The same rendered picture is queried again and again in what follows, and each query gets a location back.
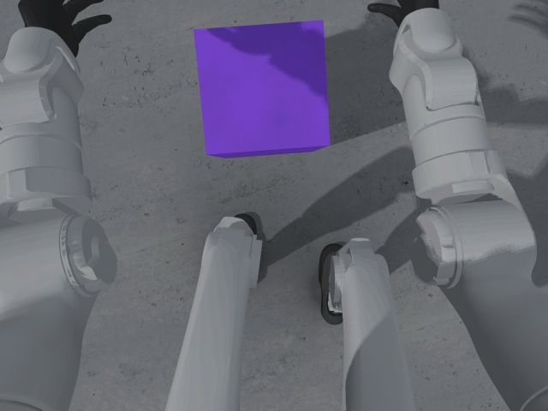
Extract right robot upper arm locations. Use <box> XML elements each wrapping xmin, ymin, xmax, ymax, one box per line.
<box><xmin>410</xmin><ymin>200</ymin><xmax>548</xmax><ymax>411</ymax></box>

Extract carton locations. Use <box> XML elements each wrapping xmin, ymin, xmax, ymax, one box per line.
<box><xmin>194</xmin><ymin>20</ymin><xmax>330</xmax><ymax>158</ymax></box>

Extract right robot hand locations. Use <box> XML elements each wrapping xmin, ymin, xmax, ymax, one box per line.
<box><xmin>367</xmin><ymin>0</ymin><xmax>439</xmax><ymax>29</ymax></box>

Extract right robot forearm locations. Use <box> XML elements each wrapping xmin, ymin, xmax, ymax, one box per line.
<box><xmin>389</xmin><ymin>8</ymin><xmax>537</xmax><ymax>264</ymax></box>

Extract left robot upper arm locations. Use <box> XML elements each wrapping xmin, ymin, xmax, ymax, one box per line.
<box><xmin>0</xmin><ymin>213</ymin><xmax>117</xmax><ymax>411</ymax></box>

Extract robot right foot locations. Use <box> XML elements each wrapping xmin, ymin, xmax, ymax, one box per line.
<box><xmin>319</xmin><ymin>243</ymin><xmax>343</xmax><ymax>325</ymax></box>

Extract left robot hand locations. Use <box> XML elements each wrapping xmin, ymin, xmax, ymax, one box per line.
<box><xmin>18</xmin><ymin>0</ymin><xmax>112</xmax><ymax>58</ymax></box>

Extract right robot thigh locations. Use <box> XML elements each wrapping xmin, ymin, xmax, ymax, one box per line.
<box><xmin>330</xmin><ymin>248</ymin><xmax>416</xmax><ymax>411</ymax></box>

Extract left robot forearm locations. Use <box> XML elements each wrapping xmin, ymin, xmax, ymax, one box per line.
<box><xmin>0</xmin><ymin>27</ymin><xmax>92</xmax><ymax>229</ymax></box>

